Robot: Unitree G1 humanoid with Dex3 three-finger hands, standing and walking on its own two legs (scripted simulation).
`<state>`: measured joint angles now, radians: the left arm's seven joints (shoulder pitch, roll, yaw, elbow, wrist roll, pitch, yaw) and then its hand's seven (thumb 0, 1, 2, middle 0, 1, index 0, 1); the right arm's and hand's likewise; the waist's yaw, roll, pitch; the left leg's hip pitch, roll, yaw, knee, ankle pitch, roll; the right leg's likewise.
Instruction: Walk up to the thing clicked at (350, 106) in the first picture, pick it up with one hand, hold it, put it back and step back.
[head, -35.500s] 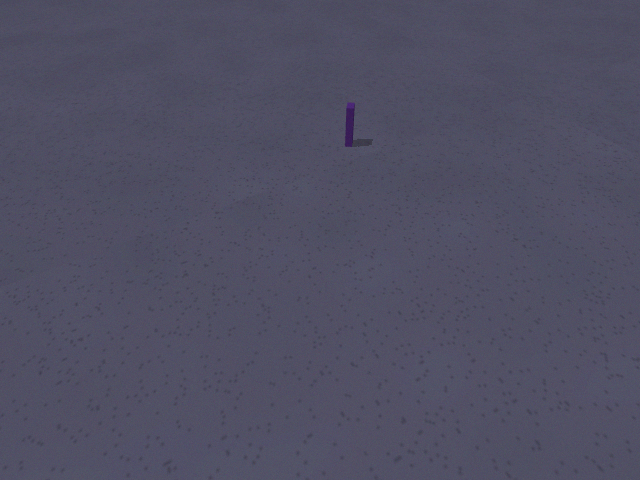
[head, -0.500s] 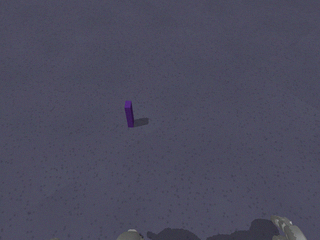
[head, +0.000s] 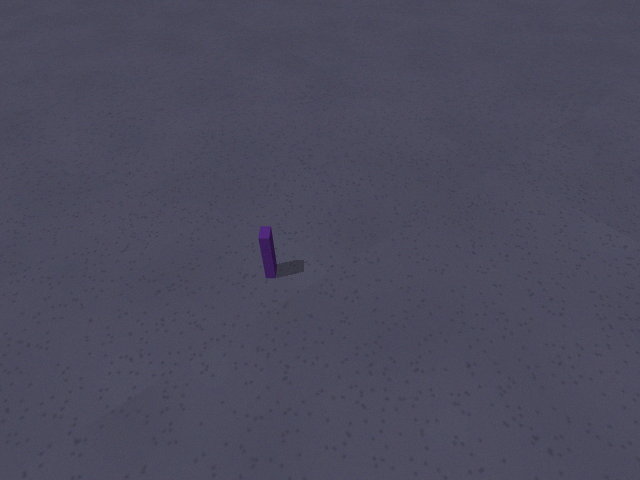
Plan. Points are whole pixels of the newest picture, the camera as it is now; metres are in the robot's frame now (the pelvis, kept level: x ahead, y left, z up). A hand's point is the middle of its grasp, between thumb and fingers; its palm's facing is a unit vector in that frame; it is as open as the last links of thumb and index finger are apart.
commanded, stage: step back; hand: left
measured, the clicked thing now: (268, 253) +1.01 +0.23 -0.65
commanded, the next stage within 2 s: stand in 0.68 s
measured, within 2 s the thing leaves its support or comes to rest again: neither
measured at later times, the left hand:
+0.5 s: hand out of the picture +0.10 +0.27 -0.16, palm faces +0.08 -0.93 -0.37, open 7.4 cm
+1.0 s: hand out of the picture +0.13 +0.26 -0.14, palm faces +0.01 -0.94 -0.33, open 7.4 cm
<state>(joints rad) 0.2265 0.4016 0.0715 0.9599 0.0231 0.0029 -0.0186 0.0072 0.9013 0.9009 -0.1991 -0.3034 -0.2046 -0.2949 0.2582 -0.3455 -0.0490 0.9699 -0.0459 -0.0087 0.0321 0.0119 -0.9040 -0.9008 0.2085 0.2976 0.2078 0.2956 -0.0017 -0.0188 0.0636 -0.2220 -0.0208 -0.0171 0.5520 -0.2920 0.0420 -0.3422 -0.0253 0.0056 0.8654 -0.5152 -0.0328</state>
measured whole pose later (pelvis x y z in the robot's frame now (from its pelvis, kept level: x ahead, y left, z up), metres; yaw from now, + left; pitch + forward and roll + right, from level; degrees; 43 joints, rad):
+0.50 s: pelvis +0.05 +0.00 -0.01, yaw +3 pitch -3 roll +1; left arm 0.17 0.37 0.05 0.98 0.00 -0.01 0.01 0.01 0.90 0.90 -0.20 -0.30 -0.21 -0.30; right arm 0.16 -0.36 -0.04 0.99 -0.03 -0.01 0.00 0.01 -0.91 -0.90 0.20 0.30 0.20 0.29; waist 0.03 -0.03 0.12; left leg -0.31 -0.01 0.01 0.61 -0.25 0.00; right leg -0.25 -0.07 -0.04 0.72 -0.38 0.00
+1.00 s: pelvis +0.06 +0.00 +0.01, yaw +2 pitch -3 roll +0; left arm 0.10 0.35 0.00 1.13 0.00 -0.02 -0.01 0.01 0.90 0.90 -0.20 -0.30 -0.20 -0.29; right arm 0.06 -0.35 0.00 1.11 -0.01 -0.01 0.02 0.01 -0.91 -0.90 0.21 0.30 0.21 0.30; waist 0.00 0.00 0.07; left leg -0.19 0.02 0.01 0.40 -0.16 0.00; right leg -0.09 -0.03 -0.02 0.38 -0.25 0.03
